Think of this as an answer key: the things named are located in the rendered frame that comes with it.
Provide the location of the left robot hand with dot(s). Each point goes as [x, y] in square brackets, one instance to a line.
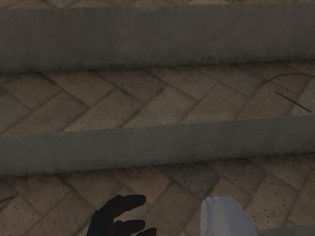
[102, 223]

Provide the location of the robot right thigh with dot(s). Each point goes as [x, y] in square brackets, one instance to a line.
[224, 216]

